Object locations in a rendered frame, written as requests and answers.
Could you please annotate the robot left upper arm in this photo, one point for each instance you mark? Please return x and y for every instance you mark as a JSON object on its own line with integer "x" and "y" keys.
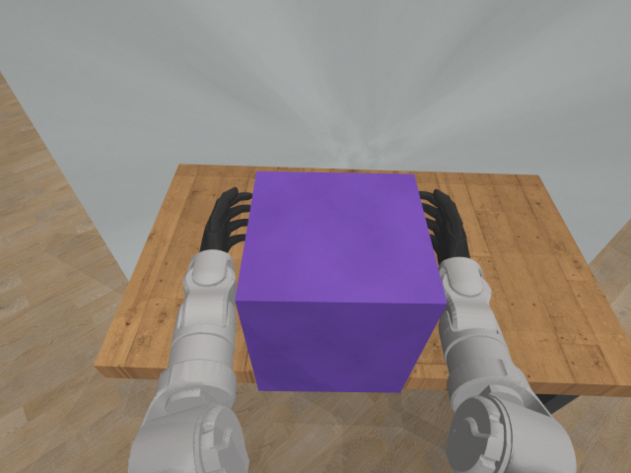
{"x": 203, "y": 439}

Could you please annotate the robot right hand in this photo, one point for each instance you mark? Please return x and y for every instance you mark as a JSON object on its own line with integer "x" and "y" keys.
{"x": 449, "y": 239}

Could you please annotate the robot left hand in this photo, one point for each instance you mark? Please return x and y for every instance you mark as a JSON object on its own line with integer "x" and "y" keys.
{"x": 218, "y": 228}

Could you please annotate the robot right upper arm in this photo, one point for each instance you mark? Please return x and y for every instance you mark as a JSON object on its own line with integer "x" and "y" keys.
{"x": 491, "y": 435}

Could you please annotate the right robot forearm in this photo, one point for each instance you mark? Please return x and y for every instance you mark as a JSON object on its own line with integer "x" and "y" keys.
{"x": 474, "y": 348}

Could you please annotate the left robot forearm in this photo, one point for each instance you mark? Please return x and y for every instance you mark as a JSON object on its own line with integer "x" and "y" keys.
{"x": 200, "y": 368}

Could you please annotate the table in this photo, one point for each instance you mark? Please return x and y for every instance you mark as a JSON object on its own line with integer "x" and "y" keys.
{"x": 559, "y": 327}

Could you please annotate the carton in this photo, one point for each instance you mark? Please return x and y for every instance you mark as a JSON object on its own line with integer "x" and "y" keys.
{"x": 339, "y": 287}

